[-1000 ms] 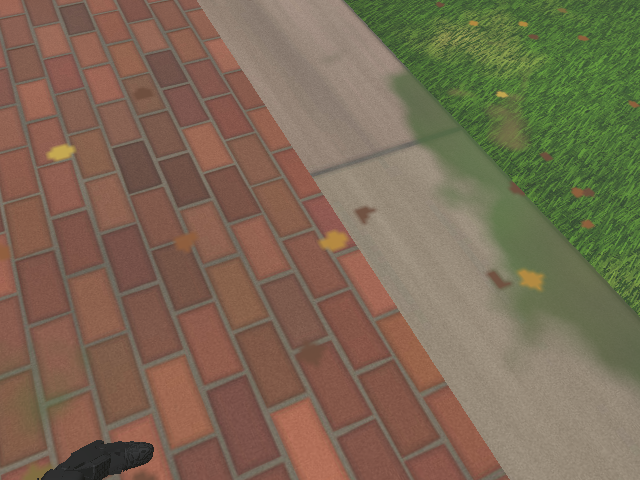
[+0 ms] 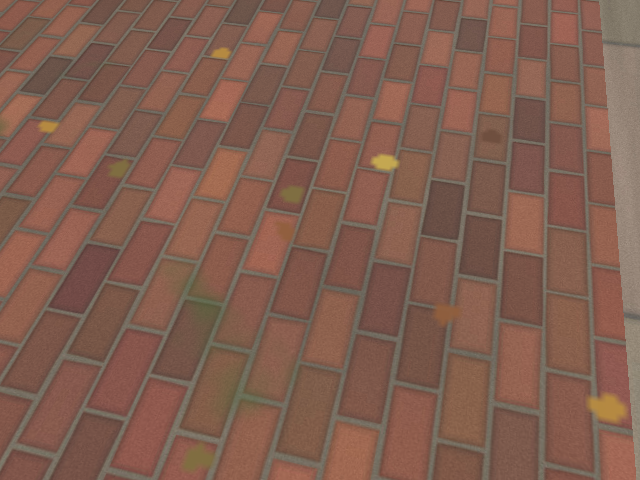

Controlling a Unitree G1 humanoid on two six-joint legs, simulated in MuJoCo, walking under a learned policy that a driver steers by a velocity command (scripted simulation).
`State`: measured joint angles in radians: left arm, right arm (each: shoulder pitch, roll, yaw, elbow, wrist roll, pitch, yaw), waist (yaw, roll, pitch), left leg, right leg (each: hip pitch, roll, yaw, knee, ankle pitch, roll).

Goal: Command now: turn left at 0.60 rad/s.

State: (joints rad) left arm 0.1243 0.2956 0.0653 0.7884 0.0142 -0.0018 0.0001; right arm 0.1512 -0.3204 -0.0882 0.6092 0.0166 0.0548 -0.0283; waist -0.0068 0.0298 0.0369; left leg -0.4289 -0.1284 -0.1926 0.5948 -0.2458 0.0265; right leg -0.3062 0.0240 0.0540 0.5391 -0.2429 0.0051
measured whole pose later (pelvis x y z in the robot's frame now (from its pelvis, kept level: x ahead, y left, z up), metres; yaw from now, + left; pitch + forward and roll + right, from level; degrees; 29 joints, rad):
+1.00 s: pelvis +0.23 +0.10 +0.01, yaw +35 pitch +1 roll -2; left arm 0.18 0.28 0.07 0.73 0.01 -0.10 -0.02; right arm 0.34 -0.32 -0.06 0.70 0.03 -0.02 -0.02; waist -0.01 0.05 0.02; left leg -0.43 0.00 -0.09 1.17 -0.38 0.01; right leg -0.27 0.03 -0.05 0.45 -0.20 -0.02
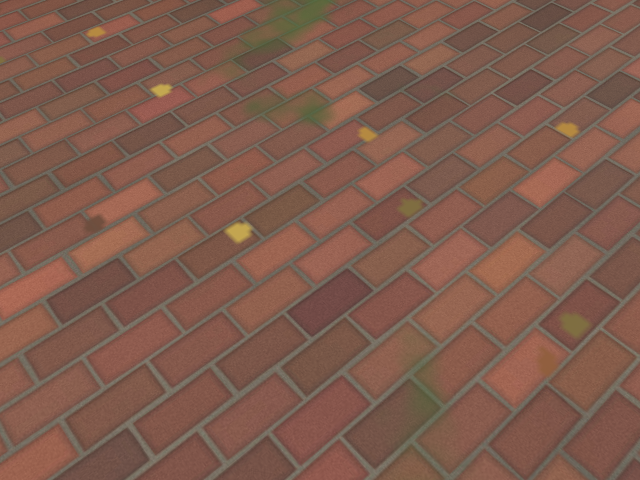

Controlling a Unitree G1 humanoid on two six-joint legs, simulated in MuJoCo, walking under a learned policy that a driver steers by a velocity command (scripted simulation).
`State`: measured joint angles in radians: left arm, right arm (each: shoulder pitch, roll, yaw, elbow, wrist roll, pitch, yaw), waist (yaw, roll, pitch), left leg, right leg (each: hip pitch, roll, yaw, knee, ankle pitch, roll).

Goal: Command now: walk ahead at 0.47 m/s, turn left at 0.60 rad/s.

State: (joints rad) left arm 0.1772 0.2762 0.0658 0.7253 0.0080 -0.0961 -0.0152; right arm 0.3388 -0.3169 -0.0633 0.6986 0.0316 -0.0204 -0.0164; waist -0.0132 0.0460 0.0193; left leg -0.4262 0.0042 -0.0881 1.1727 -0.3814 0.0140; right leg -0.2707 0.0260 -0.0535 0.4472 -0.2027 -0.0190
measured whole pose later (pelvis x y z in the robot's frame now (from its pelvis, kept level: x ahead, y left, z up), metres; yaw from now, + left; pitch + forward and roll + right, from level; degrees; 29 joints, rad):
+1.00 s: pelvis +0.58 +0.12 +0.00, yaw +24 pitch +1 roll +0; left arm 0.23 0.28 0.04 0.74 0.01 -0.09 -0.03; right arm 0.31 -0.30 -0.04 0.75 0.02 -0.06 0.00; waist 0.00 0.03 0.04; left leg -0.40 0.00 -0.07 1.16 -0.36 0.03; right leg -0.31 0.05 -0.04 0.46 -0.17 -0.06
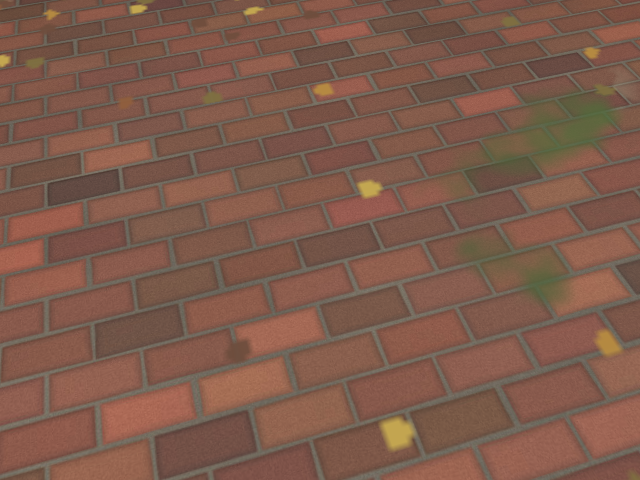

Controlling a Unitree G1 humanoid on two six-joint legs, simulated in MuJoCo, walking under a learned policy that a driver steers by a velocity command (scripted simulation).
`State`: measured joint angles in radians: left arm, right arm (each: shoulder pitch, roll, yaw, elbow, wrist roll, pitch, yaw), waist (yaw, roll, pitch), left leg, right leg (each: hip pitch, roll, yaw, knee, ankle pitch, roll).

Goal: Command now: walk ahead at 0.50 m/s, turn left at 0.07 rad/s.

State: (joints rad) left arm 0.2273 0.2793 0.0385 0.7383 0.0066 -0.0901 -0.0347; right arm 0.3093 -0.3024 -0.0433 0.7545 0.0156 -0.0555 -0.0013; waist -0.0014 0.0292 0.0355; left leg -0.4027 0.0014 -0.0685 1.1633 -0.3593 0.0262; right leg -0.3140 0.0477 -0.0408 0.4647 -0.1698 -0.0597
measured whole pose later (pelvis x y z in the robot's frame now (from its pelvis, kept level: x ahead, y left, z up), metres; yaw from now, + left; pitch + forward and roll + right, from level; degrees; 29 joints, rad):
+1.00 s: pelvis +0.20 -0.02 +0.01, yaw -30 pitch +2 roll +3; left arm 0.23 0.31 0.06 0.61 0.00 0.03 0.04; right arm 0.07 -0.32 -0.09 0.79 0.00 0.01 -0.03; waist 0.01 0.01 0.04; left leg -0.50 -0.03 -0.06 0.91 -0.34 -0.08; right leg -0.29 0.04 0.11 0.46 -0.20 -0.05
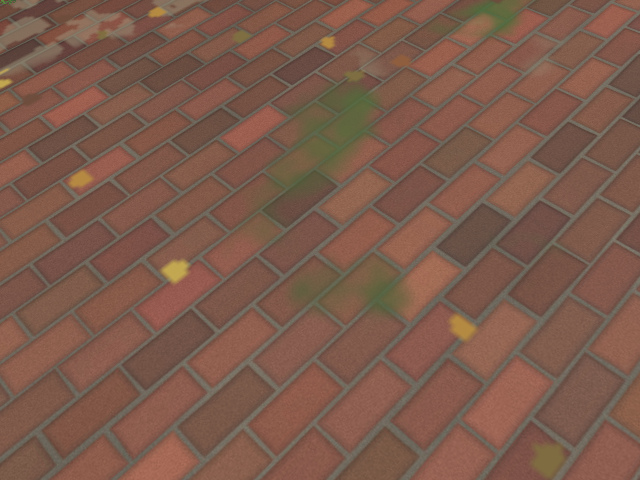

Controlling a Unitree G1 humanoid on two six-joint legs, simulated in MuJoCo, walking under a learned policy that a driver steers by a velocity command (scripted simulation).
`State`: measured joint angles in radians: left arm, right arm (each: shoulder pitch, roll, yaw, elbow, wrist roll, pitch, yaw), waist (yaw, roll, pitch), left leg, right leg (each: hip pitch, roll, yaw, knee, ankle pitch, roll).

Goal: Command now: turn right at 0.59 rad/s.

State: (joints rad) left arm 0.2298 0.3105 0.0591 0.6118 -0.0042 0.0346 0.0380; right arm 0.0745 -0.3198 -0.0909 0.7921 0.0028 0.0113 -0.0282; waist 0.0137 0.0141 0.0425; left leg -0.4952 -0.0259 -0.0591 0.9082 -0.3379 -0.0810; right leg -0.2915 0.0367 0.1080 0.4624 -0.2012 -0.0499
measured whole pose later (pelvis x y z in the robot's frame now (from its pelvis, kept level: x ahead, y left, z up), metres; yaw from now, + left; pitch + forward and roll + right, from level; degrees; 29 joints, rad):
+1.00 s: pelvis +0.00 -0.02 +0.00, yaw -36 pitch +2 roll +2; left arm 0.19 0.33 0.06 0.57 -0.01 0.04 0.02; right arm 0.09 -0.32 -0.08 0.75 0.01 0.00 -0.01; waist 0.02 0.00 0.06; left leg -0.40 -0.03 -0.10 0.74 -0.36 -0.08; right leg -0.29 0.10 0.19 0.49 -0.21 -0.05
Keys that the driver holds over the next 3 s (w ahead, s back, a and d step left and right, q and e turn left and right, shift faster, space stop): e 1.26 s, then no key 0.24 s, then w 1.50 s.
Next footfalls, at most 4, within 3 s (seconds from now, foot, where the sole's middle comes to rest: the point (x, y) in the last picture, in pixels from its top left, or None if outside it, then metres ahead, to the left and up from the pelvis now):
0.18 left None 0.07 0.14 -0.78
0.60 right None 0.00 -0.12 -0.78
1.10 left None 0.13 0.06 -0.78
1.50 right None -0.07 -0.13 -0.78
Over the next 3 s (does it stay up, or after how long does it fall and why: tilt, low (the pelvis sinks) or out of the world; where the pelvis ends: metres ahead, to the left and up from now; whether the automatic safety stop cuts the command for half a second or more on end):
stays up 0.47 -0.51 -0.02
